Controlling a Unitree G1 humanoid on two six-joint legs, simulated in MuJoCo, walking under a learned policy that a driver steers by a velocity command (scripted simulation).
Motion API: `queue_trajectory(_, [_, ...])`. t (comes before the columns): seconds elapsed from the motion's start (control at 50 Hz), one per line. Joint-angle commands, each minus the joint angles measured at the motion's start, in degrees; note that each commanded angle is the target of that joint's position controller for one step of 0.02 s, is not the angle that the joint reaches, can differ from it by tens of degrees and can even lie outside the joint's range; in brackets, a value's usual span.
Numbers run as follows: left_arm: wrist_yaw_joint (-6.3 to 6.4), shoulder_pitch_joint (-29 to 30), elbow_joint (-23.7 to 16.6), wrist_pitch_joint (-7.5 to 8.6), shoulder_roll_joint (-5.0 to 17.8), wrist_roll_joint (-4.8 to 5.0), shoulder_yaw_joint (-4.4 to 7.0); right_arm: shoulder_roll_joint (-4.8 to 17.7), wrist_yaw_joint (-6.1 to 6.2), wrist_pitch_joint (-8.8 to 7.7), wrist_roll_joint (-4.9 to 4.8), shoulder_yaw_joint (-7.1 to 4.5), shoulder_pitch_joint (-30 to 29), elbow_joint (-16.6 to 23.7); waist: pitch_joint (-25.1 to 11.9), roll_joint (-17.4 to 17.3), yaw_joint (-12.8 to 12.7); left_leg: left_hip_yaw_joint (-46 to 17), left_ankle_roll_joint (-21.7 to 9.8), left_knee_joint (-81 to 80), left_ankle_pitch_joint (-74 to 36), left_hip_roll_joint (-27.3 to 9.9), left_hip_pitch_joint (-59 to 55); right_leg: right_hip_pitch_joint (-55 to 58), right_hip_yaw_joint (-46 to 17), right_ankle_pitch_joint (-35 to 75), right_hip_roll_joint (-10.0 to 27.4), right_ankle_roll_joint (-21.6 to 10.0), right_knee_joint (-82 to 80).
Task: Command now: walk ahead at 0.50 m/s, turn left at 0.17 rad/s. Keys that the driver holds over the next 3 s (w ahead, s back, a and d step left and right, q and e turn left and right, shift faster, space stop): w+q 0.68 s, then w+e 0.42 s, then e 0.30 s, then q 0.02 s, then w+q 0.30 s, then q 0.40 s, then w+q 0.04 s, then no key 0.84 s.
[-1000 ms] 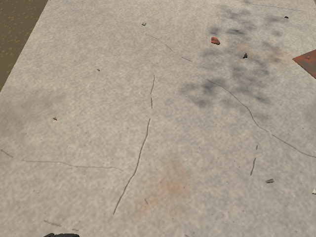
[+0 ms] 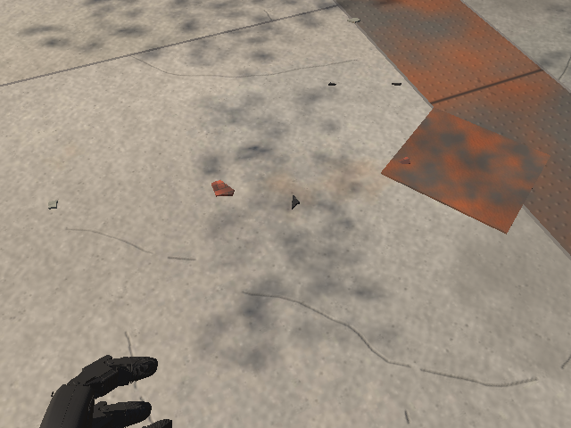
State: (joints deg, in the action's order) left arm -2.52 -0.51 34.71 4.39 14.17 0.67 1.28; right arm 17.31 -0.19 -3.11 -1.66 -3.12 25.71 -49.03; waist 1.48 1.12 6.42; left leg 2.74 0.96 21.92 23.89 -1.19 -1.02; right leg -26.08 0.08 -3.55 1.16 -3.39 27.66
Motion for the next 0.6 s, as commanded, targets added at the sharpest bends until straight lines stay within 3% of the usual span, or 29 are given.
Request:
queue_trajectory(0.02, [1.85, -24.1, 1.8, -0.07, 17.7, -1.96, 6.4, 1.3, 0.3, -1.44, 1.42, 0.79, -0.3, 6.4, -20.2, 9.3, -13.1, -1.3, -1.8, 38.7, -6.7, 0.6, 34.9, 50.4, -26.9, -4.5, 20.1, -11.1, -1.1])
queue_trajectory(0.04, [1.88, -24.8, 1.9, -0.26, 14.5, -1.63, 5.53, 4.0, 0.35, -2.28, 0.16, 0.32, 0.3, 5.7, -23.5, 11.8, -13.9, -9.2, -1.4, 48.4, 9.8, 2.1, 41.5, 48.8, -39.7, -11.7, 23.7, -14.3, -7.6])
queue_trajectory(0.06, [1.84, -21.7, 2.5, -0.22, 11.0, -0.83, 4.4, 7.9, 0.2, -2.36, -1.17, -1.08, -3.6, 6.6, -14.2, 8.3, -13.3, -10.0, -1.6, 51.4, 6.3, -0.9, 45.8, 42.0, -31.4, -13.9, 21.4, -12.0, -9.1])
queue_trajectory(0.08, [1.75, -18.3, 2.7, -0.11, 8.9, -0.41, 3.72, 7.7, 0.19, -2.22, -1.06, -1.14, -6.4, 7.2, -8.8, 6.9, -11.7, -8.4, -1.7, 50.0, 1.5, -3.3, 45.6, 35.0, -23.6, -12.6, 18.6, -10.2, -10.8])
queue_trajectory(0.1, [1.52, -15.0, 3.0, 0.13, 7.1, -0.57, 3.22, 6.9, 0.35, -1.85, -0.31, -1.25, -7.9, 7.3, -5.2, 5.1, -9.9, -8.0, -1.5, 47.7, -2.4, -4.8, 44.0, 28.7, -18.9, -10.3, 16.2, -9.1, -13.1])
queue_trajectory(0.12, [1.34, -12.7, 3.2, 0.69, 5.8, -0.93, 2.95, 6.2, 0.43, -1.05, 0.05, -1.48, -7.3, 7.0, -3.2, 6.0, -7.9, -8.5, -1.2, 45.8, -5.4, -6.2, 40.8, 23.6, -14.8, -6.9, 14.5, -8.3, -15.3])
queue_trajectory(0.14, [1.27, -11.2, 3.5, 1.19, 5.4, -1.22, 3.05, 4.9, 0.35, -0.22, -0.05, -1.35, -5.9, 6.4, -2.5, 6.2, -6.6, -8.6, -0.8, 45.4, -7.4, -6.6, 37.9, 20.2, -11.7, -4.5, 13.8, -8.1, -17.3])
queue_trajectory(0.18, [1.39, -10.4, 4.8, 2.24, 6.0, -1.36, 3.57, 3.0, 0.37, 0.91, -0.03, -1.11, -5.9, 6.6, -1.0, 4.3, -5.3, -8.7, 0.0, 44.1, -10.0, -6.8, 37.4, 17.2, -6.7, 1.8, 13.9, -8.6, -19.6])
queue_trajectory(0.24, [2.05, -11.1, 6.7, 2.59, 7.4, -1.58, 4.17, 2.4, 0.29, 1.22, 0.37, -1.06, -9.6, 8.3, 0.8, 2.7, -5.7, -9.4, 0.7, 36.8, -17.4, -6.7, 40.5, 18.0, -0.5, 6.1, 13.4, -8.2, -20.7])
queue_trajectory(0.32, [2.87, -13.0, 8.3, 1.96, 9.9, -1.08, 4.82, 0.9, -1.37, 0.71, 0.52, -0.19, -17.4, 11.0, 2.8, 1.2, -8.5, -5.3, -0.4, 23.0, -26.7, -5.9, 38.5, 19.9, 5.9, 6.4, 13.1, -6.8, -21.3])
queue_trajectory(0.42, [3.07, -16.5, 10.7, 0.09, 12.4, 0.48, 5.84, 2.0, -2.96, 1.03, 0.49, -0.36, -23.8, 15.1, 4.6, 0.9, -10.0, -2.1, -3.7, 15.4, -21.0, -4.7, 40.3, 29.5, 8.9, 10.7, 16.1, -5.0, -17.4])
queue_trajectory(0.46, [3.28, -16.0, 10.8, -0.77, 14.1, 0.87, 6.3, 3.6, -3.22, 1.35, 0.63, -1.22, -22.2, 15.8, 2.0, 2.5, -8.1, 1.2, -5.9, 14.8, -15.2, -1.5, 35.0, 31.7, 10.7, 27.5, 16.1, -3.6, -10.5])
queue_trajectory(0.48, [3.43, -15.5, 10.6, -1.27, 14.8, 1.09, 6.48, 5.1, -3.14, 1.59, 0.6, -2.18, -18.0, 15.2, -1.1, 3.2, -5.4, 3.0, -7.2, 14.6, -12.7, 1.0, 28.8, 31.7, 11.7, 36.3, 15.4, -2.8, -3.2])
queue_trajectory(0.5, [3.55, -14.7, 10.4, -1.7, 14.5, 1.37, 6.26, 7.6, -2.7, 1.76, 0.42, -3.79, -9.6, 13.2, -5.6, 2.2, -0.5, 4.2, -9.1, 11.5, -14.7, 4.1, 17.1, 28.1, 13.5, 39.2, 13.3, -1.2, 8.3])
queue_trajectory(0.52, [3.78, -15.7, 9.7, -1.44, 12.5, 0.38, 5.36, 12.0, -1.62, 2.32, 0.16, -5.88, 0.0, 10.8, -10.8, -2.2, 3.5, -2.8, -11.8, 10.4, -16.5, 1.9, -0.4, 15.6, 13.7, 26.5, 11.0, 1.5, 24.9])
queue_trajectory(0.54, [3.17, -20.9, 6.3, -0.19, 3.8, -2.06, 2.62, 18.8, -1.07, 1.99, -0.35, -6.8, -1.9, 11.1, -14.2, -18.6, -3.8, -35.6, -22.1, 4.6, -6.6, -13.1, -17.7, -10.8, 10.0, -26.3, -0.8, 5.6, 45.9])
queue_trajectory(0.56, [2.47, -16.3, 5.9, 2.0, 7.5, -0.27, 2.77, 14.7, -1.53, 0.83, 0.23, -5.32, -0.6, 13.6, -23.0, -11.5, -0.1, -51.8, -25.3, -4.5, 1.6, -17.9, -21.2, -16.7, -4.7, -31.6, -2.7, 4.9, 52.7])
queue_trajectory(0.58, [2.02, -10.4, 4.1, 3.05, 10.8, 1.98, 3.63, 11.1, -1.82, -0.08, 0.8, -4.27, -2.2, 12.9, -15.1, -7.8, 0.8, -44.2, -22.0, -6.1, -1.7, -16.8, -16.9, -21.6, -5.5, -26.0, -0.1, 3.5, 52.4])
queue_trajectory(0.6, [2.25, -9.4, 3.8, 3.71, 10.0, 1.53, 3.23, 9.8, -1.76, -0.54, 0.67, -3.85, -5.1, 13.0, -9.9, -4.3, -1.4, -37.1, -20.0, -5.7, -6.8, -14.4, -9.0, -20.5, -5.2, -20.9, 2.4, 2.6, 47.8])
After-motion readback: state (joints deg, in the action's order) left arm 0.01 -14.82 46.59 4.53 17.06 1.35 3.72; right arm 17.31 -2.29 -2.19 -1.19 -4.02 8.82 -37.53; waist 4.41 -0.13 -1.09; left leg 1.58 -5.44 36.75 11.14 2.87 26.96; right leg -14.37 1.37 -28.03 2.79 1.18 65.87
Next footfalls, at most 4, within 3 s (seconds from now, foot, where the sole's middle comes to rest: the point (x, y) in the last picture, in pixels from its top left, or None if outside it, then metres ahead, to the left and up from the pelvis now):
0.52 left None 0.40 0.18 -0.76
1.06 right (228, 313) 0.76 0.09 -0.76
1.52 left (145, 278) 0.89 0.31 -0.76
1.92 right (221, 231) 1.03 0.10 -0.76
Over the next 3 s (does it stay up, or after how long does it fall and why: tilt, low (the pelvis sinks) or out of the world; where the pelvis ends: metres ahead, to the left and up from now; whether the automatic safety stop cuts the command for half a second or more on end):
stays up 1.00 0.23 0.01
